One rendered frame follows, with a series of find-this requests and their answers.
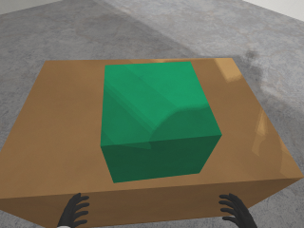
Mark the robot left hand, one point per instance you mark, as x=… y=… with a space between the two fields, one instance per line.
x=69 y=215

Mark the pedestal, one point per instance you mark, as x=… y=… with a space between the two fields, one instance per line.
x=53 y=151

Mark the robot right hand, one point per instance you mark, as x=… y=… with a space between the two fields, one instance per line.
x=243 y=219

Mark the carton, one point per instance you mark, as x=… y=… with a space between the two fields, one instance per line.
x=156 y=121

